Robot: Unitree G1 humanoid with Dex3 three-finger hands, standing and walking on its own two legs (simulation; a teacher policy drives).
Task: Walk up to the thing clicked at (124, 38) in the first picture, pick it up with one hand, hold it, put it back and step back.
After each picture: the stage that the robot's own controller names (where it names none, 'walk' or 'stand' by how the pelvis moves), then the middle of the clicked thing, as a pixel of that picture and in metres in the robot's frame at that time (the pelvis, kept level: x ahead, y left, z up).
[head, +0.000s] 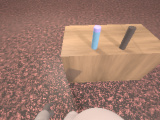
stand; (126, 38) +0.83 -0.32 +0.00
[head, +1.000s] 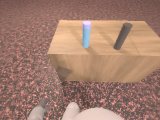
walk; (121, 37) +0.74 -0.21 +0.04
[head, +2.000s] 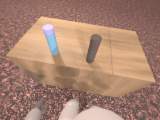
walk; (92, 50) +0.50 +0.05 +0.05
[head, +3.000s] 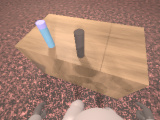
walk; (80, 45) +0.52 +0.17 +0.04
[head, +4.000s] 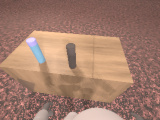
stand; (71, 57) +0.49 +0.19 +0.00
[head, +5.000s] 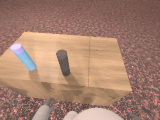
stand; (64, 64) +0.39 +0.23 +0.00
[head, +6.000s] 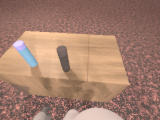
stand; (64, 60) +0.44 +0.24 +0.00
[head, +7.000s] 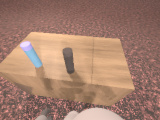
stand; (69, 62) +0.43 +0.21 +0.00
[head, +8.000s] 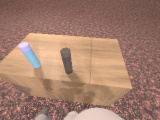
stand; (67, 62) +0.43 +0.22 +0.00
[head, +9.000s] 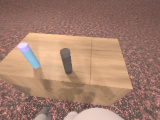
stand; (67, 62) +0.43 +0.22 +0.00
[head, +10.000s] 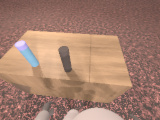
rise first; (66, 60) +0.43 +0.23 +0.00
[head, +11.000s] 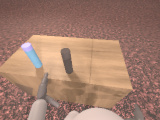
rise first; (67, 62) +0.43 +0.24 +0.01
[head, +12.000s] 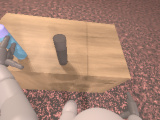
go down; (61, 52) +0.44 +0.21 +0.05
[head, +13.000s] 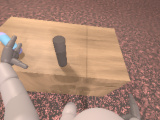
go down; (61, 53) +0.44 +0.22 +0.05
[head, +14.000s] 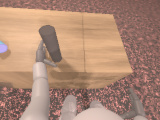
close in; (53, 47) +0.44 +0.24 +0.09
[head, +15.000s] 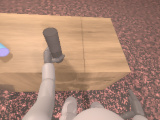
close; (55, 48) +0.45 +0.23 +0.09
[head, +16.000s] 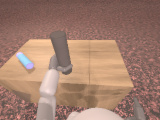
lift; (63, 56) +0.32 +0.18 +0.23
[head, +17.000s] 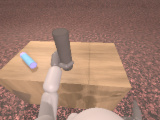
hold; (64, 53) +0.32 +0.18 +0.24
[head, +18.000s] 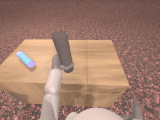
hold; (65, 55) +0.33 +0.18 +0.21
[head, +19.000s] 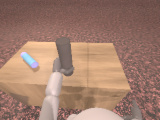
hold; (66, 59) +0.32 +0.18 +0.19
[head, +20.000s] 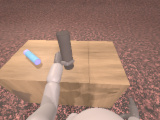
crouch; (66, 52) +0.38 +0.18 +0.19
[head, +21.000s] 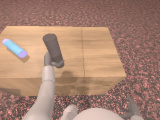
lower; (55, 53) +0.41 +0.23 +0.10
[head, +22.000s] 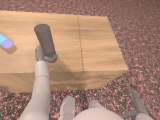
lower; (48, 47) +0.45 +0.25 +0.10
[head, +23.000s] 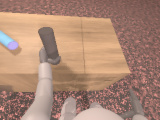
lower; (51, 49) +0.44 +0.25 +0.09
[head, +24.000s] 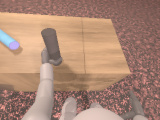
lower; (53, 50) +0.43 +0.24 +0.09
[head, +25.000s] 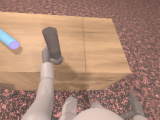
lower; (54, 49) +0.44 +0.24 +0.09
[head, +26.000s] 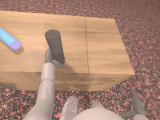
withdraw; (57, 51) +0.42 +0.22 +0.09
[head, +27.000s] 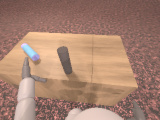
sink last; (65, 62) +0.40 +0.23 +0.04
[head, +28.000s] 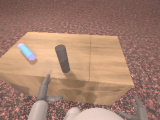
stand; (63, 60) +0.41 +0.25 +0.05
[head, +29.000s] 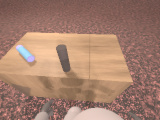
stand; (64, 59) +0.43 +0.24 +0.04
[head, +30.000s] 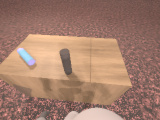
stand; (66, 63) +0.43 +0.22 +0.00
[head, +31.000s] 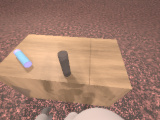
stand; (65, 65) +0.41 +0.23 +0.00
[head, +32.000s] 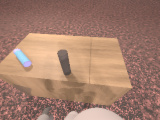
stand; (65, 63) +0.41 +0.23 +0.00
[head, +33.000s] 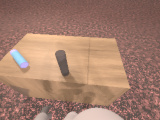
stand; (63, 64) +0.40 +0.24 +0.00
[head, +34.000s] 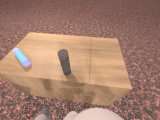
stand; (65, 63) +0.41 +0.23 +0.00
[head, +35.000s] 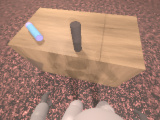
walk; (76, 39) +0.56 +0.18 +0.04
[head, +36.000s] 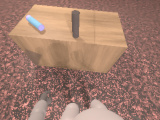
walk; (75, 25) +0.78 +0.21 +0.02
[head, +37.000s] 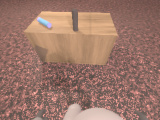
stand; (75, 21) +1.03 +0.28 +0.02
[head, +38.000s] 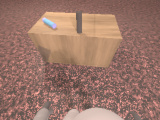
stand; (79, 23) +1.01 +0.24 +0.01
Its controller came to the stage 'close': yes
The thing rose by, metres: 0.22
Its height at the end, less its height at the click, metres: +0.00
